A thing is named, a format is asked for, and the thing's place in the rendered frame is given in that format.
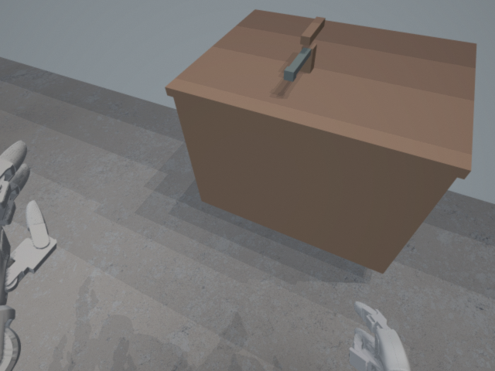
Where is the tap lever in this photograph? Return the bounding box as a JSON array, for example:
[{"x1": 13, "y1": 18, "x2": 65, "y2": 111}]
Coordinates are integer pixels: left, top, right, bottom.
[{"x1": 284, "y1": 48, "x2": 311, "y2": 82}]

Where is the robot left forearm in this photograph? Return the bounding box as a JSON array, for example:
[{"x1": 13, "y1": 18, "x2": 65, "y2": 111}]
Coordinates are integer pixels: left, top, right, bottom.
[{"x1": 0, "y1": 305, "x2": 21, "y2": 371}]

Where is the left robot hand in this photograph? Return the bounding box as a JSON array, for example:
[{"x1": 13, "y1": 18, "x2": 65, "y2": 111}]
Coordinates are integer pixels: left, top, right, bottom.
[{"x1": 0, "y1": 141, "x2": 56, "y2": 305}]

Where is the right robot hand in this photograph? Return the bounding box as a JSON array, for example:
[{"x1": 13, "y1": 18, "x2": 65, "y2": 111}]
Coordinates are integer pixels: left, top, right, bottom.
[{"x1": 350, "y1": 301, "x2": 411, "y2": 371}]

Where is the counter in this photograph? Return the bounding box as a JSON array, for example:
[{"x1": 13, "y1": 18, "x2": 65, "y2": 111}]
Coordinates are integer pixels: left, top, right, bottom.
[{"x1": 165, "y1": 9, "x2": 476, "y2": 274}]

